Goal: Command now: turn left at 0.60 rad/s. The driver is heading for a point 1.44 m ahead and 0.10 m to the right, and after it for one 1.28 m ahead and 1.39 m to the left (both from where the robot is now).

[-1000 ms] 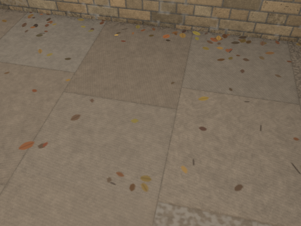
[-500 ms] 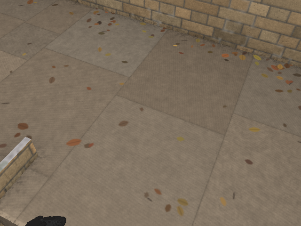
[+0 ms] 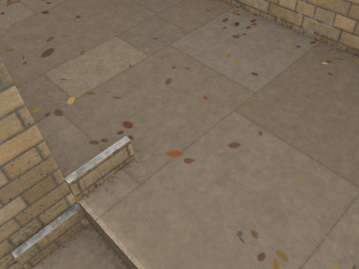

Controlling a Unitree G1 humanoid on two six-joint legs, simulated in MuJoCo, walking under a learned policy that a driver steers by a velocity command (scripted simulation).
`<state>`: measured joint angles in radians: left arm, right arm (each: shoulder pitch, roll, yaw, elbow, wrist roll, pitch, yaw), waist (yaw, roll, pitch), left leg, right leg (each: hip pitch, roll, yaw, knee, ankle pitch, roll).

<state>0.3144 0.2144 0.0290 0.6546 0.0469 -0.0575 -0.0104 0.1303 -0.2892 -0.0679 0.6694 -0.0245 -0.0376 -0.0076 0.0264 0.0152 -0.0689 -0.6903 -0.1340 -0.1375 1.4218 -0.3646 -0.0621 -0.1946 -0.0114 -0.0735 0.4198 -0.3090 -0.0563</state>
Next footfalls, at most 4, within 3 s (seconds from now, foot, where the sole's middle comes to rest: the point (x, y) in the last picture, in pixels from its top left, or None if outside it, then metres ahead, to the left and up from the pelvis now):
0.54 left None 0.22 0.32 -0.78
0.92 right None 0.19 0.12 -0.78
1.28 left None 0.36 0.34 -0.78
1.72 right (169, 246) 0.53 0.11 -0.61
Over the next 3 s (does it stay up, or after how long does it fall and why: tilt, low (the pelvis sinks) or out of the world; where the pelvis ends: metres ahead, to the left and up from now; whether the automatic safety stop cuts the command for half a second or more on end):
stays up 1.06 -0.14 0.17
